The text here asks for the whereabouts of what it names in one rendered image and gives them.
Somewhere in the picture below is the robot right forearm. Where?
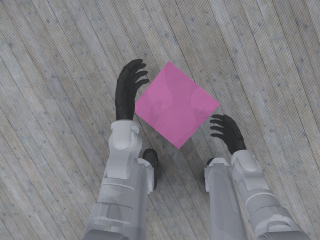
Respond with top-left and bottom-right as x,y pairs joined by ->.
230,149 -> 311,240

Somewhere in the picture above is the robot left thigh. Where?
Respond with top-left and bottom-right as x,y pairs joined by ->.
110,163 -> 154,240

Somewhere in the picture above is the robot thigh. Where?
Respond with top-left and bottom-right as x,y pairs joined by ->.
204,163 -> 249,240
110,163 -> 154,240

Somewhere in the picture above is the right robot hand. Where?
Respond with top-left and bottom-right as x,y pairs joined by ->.
209,114 -> 247,155

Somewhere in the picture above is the left robot upper arm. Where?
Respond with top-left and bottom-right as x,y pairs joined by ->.
82,229 -> 130,240

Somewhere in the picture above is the right robot upper arm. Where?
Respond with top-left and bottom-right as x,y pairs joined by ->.
257,230 -> 310,240

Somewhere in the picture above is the robot right thigh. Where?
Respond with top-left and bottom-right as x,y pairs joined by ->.
204,163 -> 249,240

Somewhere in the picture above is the robot left forearm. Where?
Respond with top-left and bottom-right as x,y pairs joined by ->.
80,119 -> 142,240

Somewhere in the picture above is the left robot hand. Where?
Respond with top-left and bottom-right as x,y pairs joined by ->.
115,59 -> 150,121

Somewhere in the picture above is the carton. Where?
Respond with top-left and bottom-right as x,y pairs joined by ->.
134,61 -> 220,149

